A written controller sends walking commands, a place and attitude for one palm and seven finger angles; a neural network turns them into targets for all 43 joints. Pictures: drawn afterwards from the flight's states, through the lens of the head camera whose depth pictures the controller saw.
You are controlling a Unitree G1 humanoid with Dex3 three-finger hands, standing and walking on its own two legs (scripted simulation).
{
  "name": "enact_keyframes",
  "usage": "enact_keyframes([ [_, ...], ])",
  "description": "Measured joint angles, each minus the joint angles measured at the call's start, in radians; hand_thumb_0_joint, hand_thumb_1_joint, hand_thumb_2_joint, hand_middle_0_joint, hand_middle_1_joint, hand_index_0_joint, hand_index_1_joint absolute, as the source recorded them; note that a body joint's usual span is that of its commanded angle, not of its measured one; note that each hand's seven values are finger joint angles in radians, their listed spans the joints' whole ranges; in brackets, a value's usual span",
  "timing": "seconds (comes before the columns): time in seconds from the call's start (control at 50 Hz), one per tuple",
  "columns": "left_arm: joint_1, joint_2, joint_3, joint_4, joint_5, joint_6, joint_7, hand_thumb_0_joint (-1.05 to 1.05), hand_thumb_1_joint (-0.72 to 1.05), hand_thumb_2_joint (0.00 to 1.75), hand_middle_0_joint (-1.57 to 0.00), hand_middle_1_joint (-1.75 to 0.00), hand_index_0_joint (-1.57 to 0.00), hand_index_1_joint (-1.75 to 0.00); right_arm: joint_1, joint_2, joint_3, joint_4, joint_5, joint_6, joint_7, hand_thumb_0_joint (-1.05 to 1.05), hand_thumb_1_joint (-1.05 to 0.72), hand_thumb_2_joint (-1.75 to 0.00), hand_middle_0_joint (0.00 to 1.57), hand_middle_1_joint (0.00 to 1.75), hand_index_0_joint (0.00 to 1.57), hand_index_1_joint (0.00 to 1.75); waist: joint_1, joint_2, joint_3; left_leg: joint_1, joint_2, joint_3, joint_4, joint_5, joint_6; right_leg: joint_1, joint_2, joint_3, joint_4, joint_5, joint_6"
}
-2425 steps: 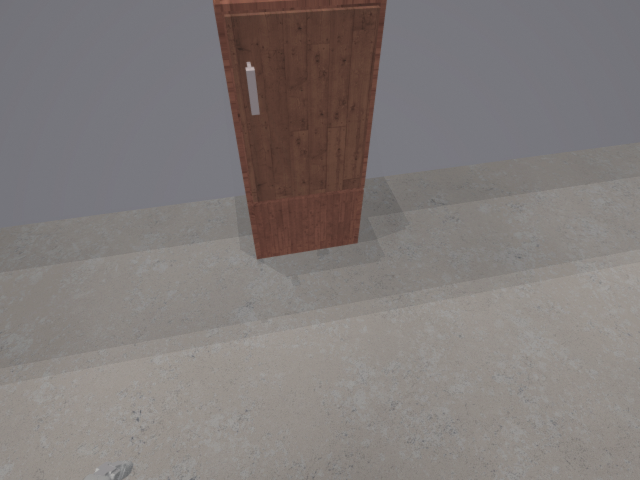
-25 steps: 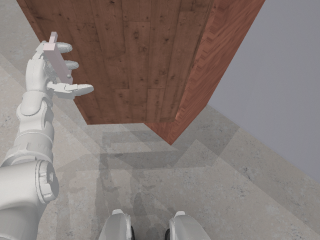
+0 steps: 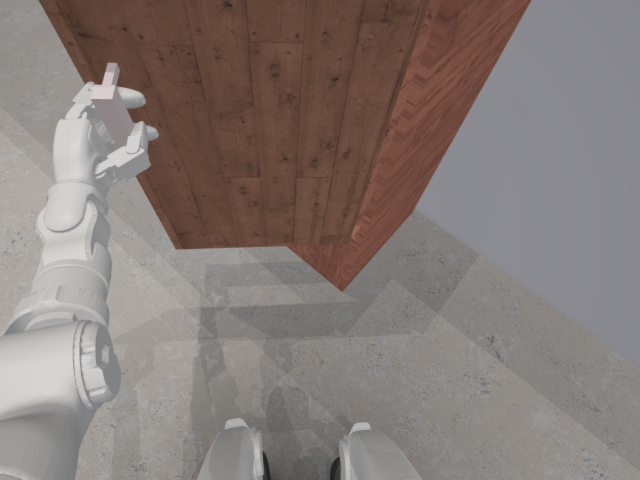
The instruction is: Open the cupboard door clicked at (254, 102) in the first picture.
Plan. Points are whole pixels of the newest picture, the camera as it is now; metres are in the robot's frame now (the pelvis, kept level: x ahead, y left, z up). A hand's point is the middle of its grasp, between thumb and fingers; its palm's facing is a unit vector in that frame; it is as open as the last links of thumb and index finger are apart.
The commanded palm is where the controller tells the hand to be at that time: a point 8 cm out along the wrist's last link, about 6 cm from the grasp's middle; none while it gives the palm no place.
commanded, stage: pull the door open along its arc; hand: left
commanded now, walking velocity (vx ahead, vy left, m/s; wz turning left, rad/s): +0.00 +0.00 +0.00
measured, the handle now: (126, 119) +0.55 +0.22 +0.07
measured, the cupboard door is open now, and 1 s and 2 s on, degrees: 45 79 89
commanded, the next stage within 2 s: open thumb and fingers to let go in 1.16 s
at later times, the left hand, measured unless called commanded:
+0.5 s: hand (146, 210) +0.42 +0.17 +0.07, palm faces -0.01 -1.00 +0.01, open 6.0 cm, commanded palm +0.36 +0.23 +0.07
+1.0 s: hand (220, 292) +0.31 +0.09 +0.07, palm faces +0.43 -0.90 +0.02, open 6.1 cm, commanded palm +0.25 +0.12 +0.07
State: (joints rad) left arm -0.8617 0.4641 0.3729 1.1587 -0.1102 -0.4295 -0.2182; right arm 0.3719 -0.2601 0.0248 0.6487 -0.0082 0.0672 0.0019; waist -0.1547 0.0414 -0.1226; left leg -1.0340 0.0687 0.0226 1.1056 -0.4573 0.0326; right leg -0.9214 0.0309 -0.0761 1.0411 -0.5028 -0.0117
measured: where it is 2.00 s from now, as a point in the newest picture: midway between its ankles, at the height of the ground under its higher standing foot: outside the picture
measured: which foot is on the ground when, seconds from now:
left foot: down 0.00-1.00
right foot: down 0.00-1.00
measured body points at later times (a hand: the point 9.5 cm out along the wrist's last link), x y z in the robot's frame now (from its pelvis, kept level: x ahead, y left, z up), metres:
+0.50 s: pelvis +0.02 +0.00 +0.02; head +0.10 +0.00 +0.46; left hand +0.41 +0.23 +0.07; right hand +0.08 -0.26 -0.10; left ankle +0.03 +0.10 -0.66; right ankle -0.01 -0.12 -0.66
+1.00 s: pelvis +0.01 -0.03 +0.02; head +0.05 -0.04 +0.47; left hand +0.29 +0.14 +0.07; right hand +0.18 -0.24 -0.09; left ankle +0.03 +0.10 -0.66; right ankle -0.01 -0.12 -0.66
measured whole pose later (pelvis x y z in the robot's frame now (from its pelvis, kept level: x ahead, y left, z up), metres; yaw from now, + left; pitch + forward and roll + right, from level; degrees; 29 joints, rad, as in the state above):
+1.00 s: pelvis +0.01 -0.03 +0.02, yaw +3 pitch +12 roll +0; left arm 0.04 -0.06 -0.09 0.25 0.02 -0.34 0.47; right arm 0.22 -0.19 0.00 0.55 -0.06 0.04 0.04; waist 0.00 0.03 -0.15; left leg -0.76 0.04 0.01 0.98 -0.44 -0.01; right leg -0.67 0.01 -0.09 0.98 -0.53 -0.05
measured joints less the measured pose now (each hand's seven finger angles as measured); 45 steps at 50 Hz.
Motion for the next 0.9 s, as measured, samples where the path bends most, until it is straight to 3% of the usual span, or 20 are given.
enact_keyframes([
  [0.14,0.002,0.011,0.014,0.001,0.007,-0.001,-0.009,0.01,0.72,0.82,-0.35,-1.35,-0.35,-1.35,0.001,0.001,0.004,-0.006,0.001,0.002,-0.001,0.0,-0.91,-0.9,0.21,0.3,0.21,0.3,-0.004,-0.002,0.002,-0.003,0.003,0.002,0.001,0.002,-0.002,-0.006,0.003,0.002,0.005,0.001,-0.003],
  [0.24,0.067,-0.005,0.015,-0.056,-0.014,0.001,-0.017,0.01,0.73,0.79,-0.35,-1.35,-0.35,-1.35,0.01,-0.001,-0.002,-0.017,0.006,0.011,0.001,0.0,-0.91,-0.9,0.21,0.3,0.21,0.3,0.003,-0.001,-0.004,0.02,0.006,0.012,-0.014,0.002,-0.003,0.01,0.006,0.013,-0.006,0.004,-0.003],
  [0.36,0.227,-0.065,-0.008,-0.202,-0.056,0.009,-0.028,0.01,0.72,0.75,-0.35,-1.34,-0.35,-1.35,0.017,0.001,-0.012,-0.038,0.021,0.025,0.008,0.01,-0.91,-0.9,0.2,0.3,0.21,0.3,0.025,-0.001,-0.019,0.082,0.006,0.026,-0.052,0.002,-0.004,0.064,0.007,0.027,-0.04,0.006,-0.003],
  [0.48,0.448,-0.152,-0.074,-0.415,-0.097,0.013,-0.029,0.01,0.71,0.73,-0.34,-1.34,-0.34,-1.33,-0.002,0.005,-0.021,-0.073,0.034,0.021,0.017,0.01,-0.91,-0.9,0.2,0.3,0.21,0.3,0.054,-0.003,-0.033,0.161,0.001,0.036,-0.098,0.004,-0.005,0.137,0.003,0.037,-0.08,0.009,-0.002],
  [0.52,0.507,-0.202,-0.103,-0.491,-0.099,0.022,0.023,0.01,0.7,0.73,-0.34,-1.33,-0.34,-1.32,-0.017,0.01,-0.027,-0.081,0.03,0.009,0.016,0.01,-0.91,-0.9,0.2,0.3,0.21,0.3,0.073,-0.006,-0.036,0.181,0.001,0.04,-0.107,0.004,-0.006,0.155,0.003,0.04,-0.088,0.009,-0.001],
  [0.6,0.602,-0.326,-0.155,-0.624,-0.087,0.025,0.21,0.02,0.68,0.75,-0.34,-1.33,-0.35,-1.29,-0.066,0.018,-0.033,-0.094,0.014,-0.019,0.03,0.01,-0.91,-0.9,0.2,0.3,0.2,0.3,0.099,-0.008,-0.037,0.2,-0.008,0.04,-0.114,0.007,-0.009,0.172,-0.005,0.04,-0.086,0.004,-0.001],
  [0.76,0.711,-0.468,-0.294,-0.783,0.057,0.057,0.557,0.01,0.69,0.78,-0.34,-1.31,-0.34,-1.29,-0.154,0.055,-0.029,-0.108,-0.033,-0.029,0.057,0.01,-0.91,-0.9,0.2,0.3,0.2,0.3,0.137,-0.017,-0.039,0.207,-0.022,0.023,-0.095,0.006,-0.021,0.179,-0.018,0.022,-0.043,-0.02,-0.014],
  [0.82,0.752,-0.495,-0.343,-0.817,0.1,0.073,0.633,0.01,0.69,0.78,-0.34,-1.31,-0.33,-1.3,-0.167,0.067,-0.024,-0.107,-0.043,-0.025,0.058,0.01,-0.91,-0.9,0.2,0.3,0.2,0.3,0.146,-0.013,-0.039,0.219,-0.025,0.011,-0.094,0.008,-0.027,0.193,-0.021,0.01,-0.038,-0.026,-0.021],
  [0.9,0.814,-0.51,-0.401,-0.855,0.129,0.084,0.672,0.01,0.7,0.78,-0.33,-1.31,-0.32,-1.31,-0.165,0.077,-0.02,-0.101,-0.048,-0.021,0.051,0.01,-0.91,-0.9,0.2,0.3,0.21,0.3,0.152,-0.013,-0.036,0.245,-0.028,-0.001,-0.105,0.013,-0.037,0.221,-0.022,-0.002,-0.044,-0.029,-0.031],
])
